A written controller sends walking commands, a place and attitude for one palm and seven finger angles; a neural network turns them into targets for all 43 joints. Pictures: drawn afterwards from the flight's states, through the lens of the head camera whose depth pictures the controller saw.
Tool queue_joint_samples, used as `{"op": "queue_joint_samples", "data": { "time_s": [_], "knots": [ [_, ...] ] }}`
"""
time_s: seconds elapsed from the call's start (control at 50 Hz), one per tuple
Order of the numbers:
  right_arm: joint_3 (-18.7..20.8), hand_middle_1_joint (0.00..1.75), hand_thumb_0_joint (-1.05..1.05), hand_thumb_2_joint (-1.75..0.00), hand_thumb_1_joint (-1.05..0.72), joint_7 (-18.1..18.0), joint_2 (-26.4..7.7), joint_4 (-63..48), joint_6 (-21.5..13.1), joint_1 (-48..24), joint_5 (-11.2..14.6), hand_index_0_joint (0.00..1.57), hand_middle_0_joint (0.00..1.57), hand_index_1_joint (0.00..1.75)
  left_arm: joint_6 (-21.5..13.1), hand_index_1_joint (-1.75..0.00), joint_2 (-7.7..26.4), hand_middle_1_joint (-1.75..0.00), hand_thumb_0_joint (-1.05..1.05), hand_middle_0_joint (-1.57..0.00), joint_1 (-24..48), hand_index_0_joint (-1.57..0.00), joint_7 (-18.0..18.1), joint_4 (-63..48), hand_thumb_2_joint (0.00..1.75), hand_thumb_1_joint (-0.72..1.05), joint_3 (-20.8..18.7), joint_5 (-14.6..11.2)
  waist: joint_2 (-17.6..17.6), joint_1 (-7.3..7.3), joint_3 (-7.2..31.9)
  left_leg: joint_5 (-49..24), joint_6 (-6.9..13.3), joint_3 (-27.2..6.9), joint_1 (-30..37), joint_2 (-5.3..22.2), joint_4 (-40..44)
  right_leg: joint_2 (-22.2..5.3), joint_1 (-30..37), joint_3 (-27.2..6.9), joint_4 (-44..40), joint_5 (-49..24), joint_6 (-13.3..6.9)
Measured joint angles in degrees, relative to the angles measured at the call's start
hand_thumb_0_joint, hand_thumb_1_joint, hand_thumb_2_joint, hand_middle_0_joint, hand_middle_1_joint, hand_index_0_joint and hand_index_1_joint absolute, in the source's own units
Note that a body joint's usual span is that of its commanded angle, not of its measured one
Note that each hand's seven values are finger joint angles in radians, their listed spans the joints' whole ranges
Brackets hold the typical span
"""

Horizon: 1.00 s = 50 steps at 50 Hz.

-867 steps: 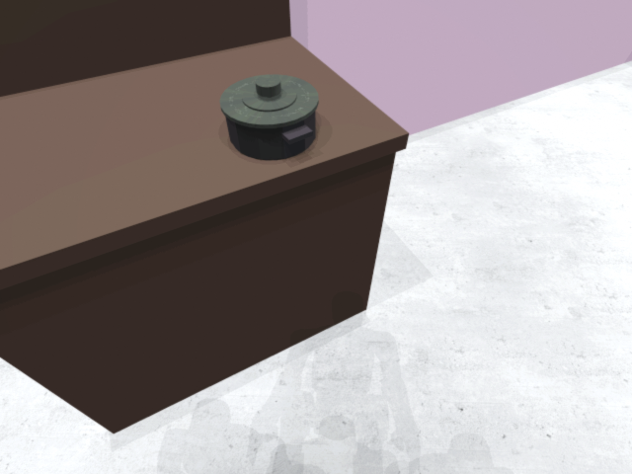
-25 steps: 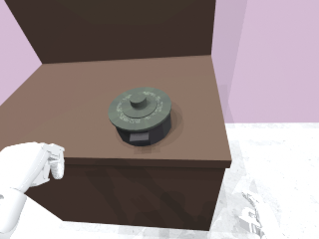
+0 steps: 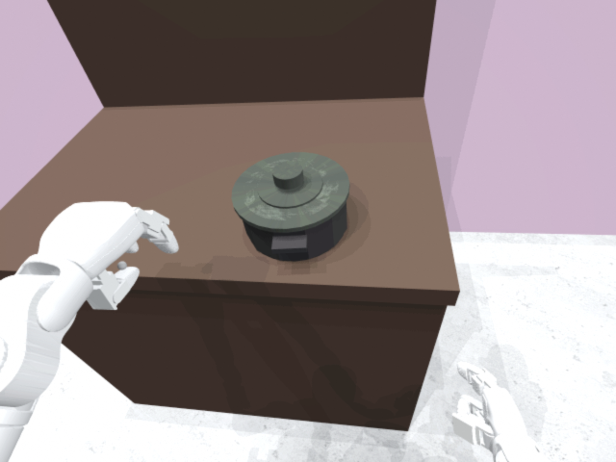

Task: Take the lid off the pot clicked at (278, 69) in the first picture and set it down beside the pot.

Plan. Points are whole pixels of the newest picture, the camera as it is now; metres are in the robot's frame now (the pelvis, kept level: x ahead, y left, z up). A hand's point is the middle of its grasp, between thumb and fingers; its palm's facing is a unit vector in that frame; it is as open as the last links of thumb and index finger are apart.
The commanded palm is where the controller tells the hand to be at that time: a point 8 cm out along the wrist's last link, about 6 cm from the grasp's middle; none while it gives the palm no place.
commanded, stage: reach forward and open the fingers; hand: left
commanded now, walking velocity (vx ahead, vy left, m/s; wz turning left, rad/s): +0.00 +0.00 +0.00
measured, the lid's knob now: (288, 174) +0.50 +0.10 +0.12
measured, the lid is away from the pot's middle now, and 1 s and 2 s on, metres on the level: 0.00 0.00 0.00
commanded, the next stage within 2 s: move the open hand above the knob in 0.32 s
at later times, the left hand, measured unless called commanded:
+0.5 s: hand (125, 223) +0.31 +0.25 +0.19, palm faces -0.03 -0.02 -1.00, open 9.7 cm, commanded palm +0.28 +0.24 +0.26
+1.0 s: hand (188, 194) +0.37 +0.20 +0.19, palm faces -0.08 -0.05 -1.00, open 9.7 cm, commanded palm +0.34 +0.19 +0.26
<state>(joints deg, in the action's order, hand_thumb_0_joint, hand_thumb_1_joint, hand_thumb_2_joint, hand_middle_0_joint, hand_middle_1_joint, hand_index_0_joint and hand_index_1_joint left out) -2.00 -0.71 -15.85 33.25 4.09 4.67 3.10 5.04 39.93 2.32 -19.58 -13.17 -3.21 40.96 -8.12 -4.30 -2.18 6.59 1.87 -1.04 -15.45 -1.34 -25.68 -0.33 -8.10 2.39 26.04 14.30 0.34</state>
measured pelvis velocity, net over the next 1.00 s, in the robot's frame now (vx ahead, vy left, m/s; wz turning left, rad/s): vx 0.01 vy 0.00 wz -0.01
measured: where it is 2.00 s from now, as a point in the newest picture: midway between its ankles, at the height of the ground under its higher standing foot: outside the picture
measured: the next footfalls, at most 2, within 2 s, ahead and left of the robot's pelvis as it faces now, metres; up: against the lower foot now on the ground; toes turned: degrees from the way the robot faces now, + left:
none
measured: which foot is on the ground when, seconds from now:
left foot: down 0.00-1.00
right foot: down 0.00-1.00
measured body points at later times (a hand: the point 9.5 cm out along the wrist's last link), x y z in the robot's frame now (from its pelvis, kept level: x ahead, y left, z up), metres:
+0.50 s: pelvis -0.01 +0.01 +0.00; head -0.01 -0.04 +0.45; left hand +0.31 +0.25 +0.25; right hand +0.22 -0.20 -0.09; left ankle +0.08 +0.10 -0.74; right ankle +0.00 -0.13 -0.74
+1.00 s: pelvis +0.01 +0.00 +0.00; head +0.02 -0.05 +0.45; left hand +0.37 +0.20 +0.24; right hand +0.23 -0.22 -0.10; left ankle +0.08 +0.10 -0.74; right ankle +0.00 -0.13 -0.74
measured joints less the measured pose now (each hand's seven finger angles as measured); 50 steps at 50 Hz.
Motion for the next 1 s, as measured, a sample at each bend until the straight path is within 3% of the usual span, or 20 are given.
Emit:
{"op": "queue_joint_samples", "data": {
  "time_s": [0.14, 0.28, 0.56, 1.0],
  "knots": [
    [0.0, 0.3, 0.01, -0.9, -0.91, 0.3, -0.1, 0.2, 0.1, 0.4, 0.1, 0.2, 0.2, 0.3, 0.7, -0.21, -0.1, -0.21, 0.0, -0.92, 4.6, -0.92, -0.5, 2.7, 1.53, -0.22, 1.3, 0.8, 0.2, 0.3, 0.1, -0.5, 0.4, 0.5, -0.1, -0.4, 0.2, -0.5, -0.6, -0.5, 0.6, -0.2, 0.4],
    [-0.1, 0.3, 0.01, -0.9, -0.91, 0.2, -0.2, 0.0, 0.0, 0.4, 0.4, 0.2, 0.2, 0.3, 1.3, -0.12, -0.4, -0.12, 0.0, -0.9, 8.8, -0.9, -1.1, 5.5, 1.56, -0.29, 2.5, 1.2, 0.5, 0.35, 0.1, -0.7, 0.7, 0.8, -0.5, -0.7, 0.1, -0.8, -1.2, -0.7, 1.4, -0.1, 0.5],
    [-0.3, 0.3, 0.01, -0.9, -0.91, 0.4, -0.2, 0.1, 0.0, 0.3, 0.5, 0.2, 0.2, 0.3, 2.8, -0.09, -1.4, -0.09, 0.0, -0.89, 16.1, -0.89, -2.7, 9.4, 1.58, -0.31, 4.9, 2.0, 0.5, 0.27, 0.6, -0.6, 0.7, 0.6, -1.0, -1.0, 0.1, -1.1, -1.8, -0.5, 1.8, 0.4, 0.6],
    [-0.4, 0.3, 0.01, -0.9, -0.91, 1.4, -0.7, 0.3, 2.2, -0.4, 0.6, 0.2, 0.19, 0.3, 6.5, -0.09, -4.7, -0.09, 0.0, -0.89, 24.5, -0.89, -3.6, 14.5, 1.59, -0.31, 10.4, 3.3, 0.8, 1.69, 0.9, 1.1, 0.0, 0.7, -1.3, -0.7, -0.4, -0.8, -2.5, -0.7, 2.8, 2.2, -0.2]
  ]
}}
